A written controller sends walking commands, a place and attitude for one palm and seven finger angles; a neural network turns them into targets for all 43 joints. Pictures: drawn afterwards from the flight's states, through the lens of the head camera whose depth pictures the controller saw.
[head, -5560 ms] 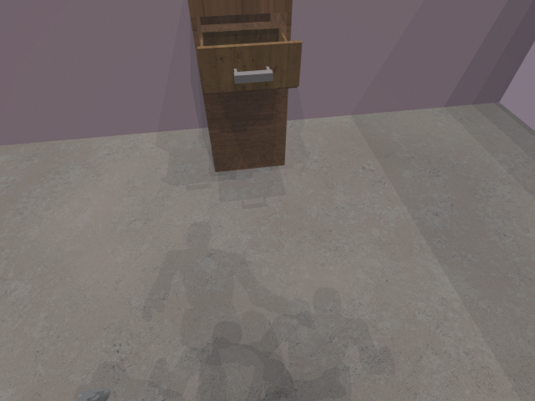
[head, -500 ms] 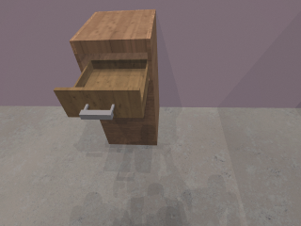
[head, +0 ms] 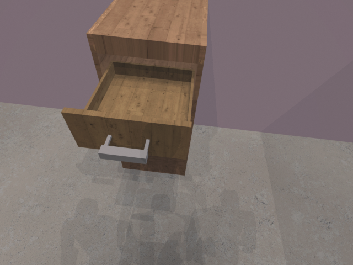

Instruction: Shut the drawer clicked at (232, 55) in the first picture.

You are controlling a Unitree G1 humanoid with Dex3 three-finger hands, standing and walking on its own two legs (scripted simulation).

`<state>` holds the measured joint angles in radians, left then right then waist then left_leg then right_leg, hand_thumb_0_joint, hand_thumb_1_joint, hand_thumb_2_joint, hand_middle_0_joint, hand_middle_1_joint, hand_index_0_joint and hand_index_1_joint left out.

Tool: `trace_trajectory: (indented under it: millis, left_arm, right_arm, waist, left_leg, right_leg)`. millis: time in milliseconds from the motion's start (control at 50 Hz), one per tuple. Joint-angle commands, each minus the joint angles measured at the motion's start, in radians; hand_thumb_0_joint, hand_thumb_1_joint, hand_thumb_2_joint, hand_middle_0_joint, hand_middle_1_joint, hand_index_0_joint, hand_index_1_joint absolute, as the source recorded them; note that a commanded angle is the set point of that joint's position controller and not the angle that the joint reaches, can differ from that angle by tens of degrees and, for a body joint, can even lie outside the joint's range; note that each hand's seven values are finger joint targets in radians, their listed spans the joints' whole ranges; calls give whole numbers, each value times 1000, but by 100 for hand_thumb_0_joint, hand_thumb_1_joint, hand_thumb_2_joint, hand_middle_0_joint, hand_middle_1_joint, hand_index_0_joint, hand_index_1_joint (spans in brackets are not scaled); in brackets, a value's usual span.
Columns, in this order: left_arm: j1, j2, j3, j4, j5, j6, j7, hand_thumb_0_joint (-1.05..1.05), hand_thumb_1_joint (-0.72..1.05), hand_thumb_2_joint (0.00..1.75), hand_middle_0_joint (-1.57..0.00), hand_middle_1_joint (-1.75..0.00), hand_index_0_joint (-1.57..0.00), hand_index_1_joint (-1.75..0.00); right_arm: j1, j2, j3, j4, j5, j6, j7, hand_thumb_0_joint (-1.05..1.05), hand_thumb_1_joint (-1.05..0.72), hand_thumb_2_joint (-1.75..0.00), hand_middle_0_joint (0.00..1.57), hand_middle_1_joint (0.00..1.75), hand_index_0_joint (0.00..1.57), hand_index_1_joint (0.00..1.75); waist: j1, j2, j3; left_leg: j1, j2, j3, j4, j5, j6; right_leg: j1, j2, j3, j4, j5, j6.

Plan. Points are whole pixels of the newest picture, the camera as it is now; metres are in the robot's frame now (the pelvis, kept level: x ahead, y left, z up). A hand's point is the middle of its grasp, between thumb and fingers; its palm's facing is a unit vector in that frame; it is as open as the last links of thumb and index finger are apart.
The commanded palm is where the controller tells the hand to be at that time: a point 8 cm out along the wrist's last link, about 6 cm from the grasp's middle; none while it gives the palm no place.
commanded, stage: take the last steps up to it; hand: left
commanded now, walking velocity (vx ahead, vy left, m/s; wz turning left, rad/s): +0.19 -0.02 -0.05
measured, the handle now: (126, 147) +0.41 +0.19 -0.03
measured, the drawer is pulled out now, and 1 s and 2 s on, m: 0.30 0.30 0.30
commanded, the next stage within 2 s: come to a stop and stand still in 0.14 s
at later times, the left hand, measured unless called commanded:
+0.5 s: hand (126, 243) +0.19 +0.15 -0.16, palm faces +0.00 -0.98 -0.21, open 7.3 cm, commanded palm none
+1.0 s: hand out of the picture +0.01 +0.22 -0.16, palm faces +0.04 -0.97 -0.23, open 7.3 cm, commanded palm none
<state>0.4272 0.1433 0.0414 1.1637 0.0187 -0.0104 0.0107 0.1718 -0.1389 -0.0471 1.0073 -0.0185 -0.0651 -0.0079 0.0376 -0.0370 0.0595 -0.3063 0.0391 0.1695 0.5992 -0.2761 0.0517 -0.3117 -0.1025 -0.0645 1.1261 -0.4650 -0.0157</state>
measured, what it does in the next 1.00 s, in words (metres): steps on the spot: right foot, then left foot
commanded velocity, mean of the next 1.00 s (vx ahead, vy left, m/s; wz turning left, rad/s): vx -0.04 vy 0.02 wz -0.01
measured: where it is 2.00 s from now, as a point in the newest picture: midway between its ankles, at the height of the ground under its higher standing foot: outside the picture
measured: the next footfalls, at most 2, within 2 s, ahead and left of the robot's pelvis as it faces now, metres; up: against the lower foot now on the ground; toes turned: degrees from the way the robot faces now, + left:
right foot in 0.36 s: +0.21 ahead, -0.12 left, +0.00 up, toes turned -8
left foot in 0.68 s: +0.10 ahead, +0.12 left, +0.00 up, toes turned +4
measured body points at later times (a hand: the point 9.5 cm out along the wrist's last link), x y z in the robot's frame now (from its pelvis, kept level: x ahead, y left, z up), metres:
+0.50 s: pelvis +0.10 -0.02 +0.00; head +0.12 -0.04 +0.45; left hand +0.19 +0.20 -0.14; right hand +0.05 -0.22 -0.17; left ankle +0.05 +0.09 -0.71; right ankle +0.17 -0.12 -0.73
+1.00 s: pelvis +0.03 +0.03 +0.01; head +0.03 +0.03 +0.46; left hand +0.01 +0.27 -0.15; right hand +0.06 -0.19 -0.15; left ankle +0.06 +0.12 -0.73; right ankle -0.02 -0.08 -0.71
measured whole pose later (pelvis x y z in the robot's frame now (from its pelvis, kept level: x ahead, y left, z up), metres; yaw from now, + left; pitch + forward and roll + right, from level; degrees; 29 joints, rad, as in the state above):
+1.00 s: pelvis +0.03 +0.03 +0.01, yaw -2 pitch +0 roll +2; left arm 0.31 0.18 0.04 1.12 0.02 0.06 0.04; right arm 0.25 -0.15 -0.03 1.06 -0.02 0.01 -0.04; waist 0.02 -0.03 0.00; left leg -0.22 -0.04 0.13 0.40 -0.18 0.07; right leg -0.26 -0.05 -0.02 0.71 -0.41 0.02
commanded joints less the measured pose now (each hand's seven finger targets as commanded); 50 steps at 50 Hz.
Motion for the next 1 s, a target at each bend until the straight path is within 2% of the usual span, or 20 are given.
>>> trace_trajectory:
  millis: [0,80,220,300,320,340,380,420,520,580,640,660,680,700,720,740,800,820,920,980]
  left_arm:
    - [-18,24,13,-80,5,-24,-6,0,90,90,-20,-30,-20,-30]
    - [-30,22,13,-96,7,2,-5,0,90,90,-20,-30,-20,-30]
    - [-219,59,13,-179,6,4,-6,0,90,90,-20,-30,-20,-30]
    - [-126,61,5,-135,4,-10,10,0,90,90,-20,-30,-20,-30]
    - [-83,118,11,-119,5,-20,18,0,90,90,-20,-30,-20,-30]
    - [-75,163,12,-115,0,-27,23,0,90,90,-20,-30,-20,-30]
    - [-111,197,13,-127,-9,-17,26,0,90,90,-20,-30,-20,-30]
    - [-152,184,20,-131,-7,-14,40,0,90,90,-20,-30,-20,-30]
    - [-230,180,44,-163,9,10,49,0,90,90,-20,-30,-20,-30]
    - [-257,189,51,-174,12,22,46,0,90,90,-20,-30,-20,-30]
    - [-284,174,48,-180,5,38,39,0,90,90,-20,-30,-20,-30]
    - [-281,140,38,-188,-2,46,34,0,90,90,-20,-30,-20,-30]
    - [-282,90,31,-201,-9,53,27,0,90,90,-20,-30,-20,-30]
    - [-297,84,31,-205,-6,58,26,0,90,90,-20,-30,-20,-30]
    - [-270,100,33,-189,6,72,29,0,90,90,-20,-30,-20,-30]
    - [-244,107,36,-170,10,75,26,0,90,90,-20,-30,-20,-30]
    - [-145,88,30,-120,8,63,22,0,90,90,-20,-30,-20,-30]
    - [-130,87,25,-114,7,59,21,0,90,90,-20,-30,-20,-30]
    - [-150,74,-3,-113,3,46,27,0,90,90,-20,-30,-20,-30]
    - [-71,58,-12,-75,-3,32,32,0,90,90,-20,-30,-20,-30]
  right_arm:
    - [172,-99,-1,30,3,-15,-18,0,-90,-90,20,30,20,30]
    - [160,-104,-3,29,3,-19,-18,0,-90,-90,20,30,20,30]
    - [199,-132,-12,52,-9,1,-15,0,-90,-90,20,30,20,30]
    - [188,-109,4,76,-4,16,-25,0,-90,-90,20,30,20,30]
    - [203,-79,11,81,5,15,-24,0,-90,-90,20,30,20,30]
    - [240,-59,12,84,15,25,-20,0,-90,-90,20,30,20,30]
    - [283,-39,1,100,22,53,-24,0,-90,-90,20,30,20,30]
    - [266,-48,-2,99,23,77,-30,0,-90,-90,20,30,20,30]
    - [243,-28,-13,83,19,97,-26,0,-90,-90,20,30,20,30]
    - [252,-26,-14,70,14,101,-20,0,-90,-90,20,30,20,30]
    - [311,-32,-13,80,10,90,-16,0,-90,-90,20,30,20,30]
    - [308,-64,-16,73,5,84,-16,0,-90,-90,20,30,20,30]
    - [274,-120,-25,44,-6,78,-17,0,-90,-90,20,30,20,30]
    - [181,-155,-26,0,-11,78,-23,0,-90,-90,20,30,20,30]
    - [106,-149,-20,-15,-9,73,-26,0,-90,-90,20,30,20,30]
    - [74,-134,-14,-20,-8,72,-31,0,-90,-90,20,30,20,30]
    - [51,-130,-3,-26,-2,67,-34,0,-90,-90,20,30,20,30]
    - [57,-124,-2,-22,4,64,-34,0,-90,-90,20,30,20,30]
    - [144,-127,-4,33,4,62,-37,0,-90,-90,20,30,20,30]
    - [164,-135,-4,58,7,60,-31,0,-90,-90,20,30,20,30]
  waist:
    - [-34,133,7]
    - [-6,125,15]
    - [-40,97,68]
    - [8,25,0]
    - [13,-57,-41]
    - [-11,-116,-89]
    - [-38,-66,-113]
    - [-31,-193,-153]
    - [-35,-61,-138]
    - [-44,-93,-131]
    - [-74,-94,-107]
    - [-70,22,-71]
    - [-67,243,-18]
    - [-53,297,59]
    - [-30,320,64]
    - [-13,232,72]
    - [8,134,45]
    - [6,91,42]
    - [-54,151,-12]
    - [-37,108,-74]
  left_leg:
    - [120,263,-213,-372,424,105]
    - [115,245,-141,-403,460,124]
    - [154,266,-163,-383,379,139]
    - [113,174,-92,-174,450,40]
    - [44,113,-77,-110,299,-11]
    - [-3,50,-62,-69,22,-53]
    - [49,12,-71,17,-206,-74]
    - [44,20,-100,144,-282,-82]
    - [21,-1,-131,210,-233,-87]
    - [50,-7,-123,140,-168,-86]
    - [195,-12,-100,-131,-4,-76]
    - [191,42,-180,-233,-46,-55]
    - [64,197,-393,-397,-146,3]
    - [-117,283,-474,-495,-199,62]
    - [-173,276,-443,-510,-160,69]
    - [-177,239,-379,-490,-128,66]
    - [-51,176,-278,-432,-51,68]
    - [-13,171,-266,-426,-21,73]
    - [193,211,-330,-395,98,123]
    - [211,189,-319,-336,189,95]
  right_leg:
    - [-204,-38,37,78,143,12]
    - [-197,-33,22,-63,194,32]
    - [-158,-15,-6,-373,204,28]
    - [136,20,-16,-664,441,32]
    - [249,-42,81,-686,726,19]
    - [304,-186,217,-662,1022,-58]
    - [246,-270,193,-684,1179,-163]
    - [231,-266,210,-719,1150,-199]
    - [146,-253,178,-762,879,-200]
    - [79,-229,172,-795,620,-169]
    - [-55,-151,136,-770,215,-85]
    - [-128,-81,95,-697,84,-43]
    - [-154,28,7,-540,42,13]
    - [-110,71,10,-395,31,23]
    - [-69,56,77,-290,23,16]
    - [-67,60,106,-206,66,14]
    - [-124,76,95,-103,125,32]
    - [-139,71,86,-123,131,37]
    - [-86,43,47,-422,16,44]
    - [62,52,39,-683,134,34]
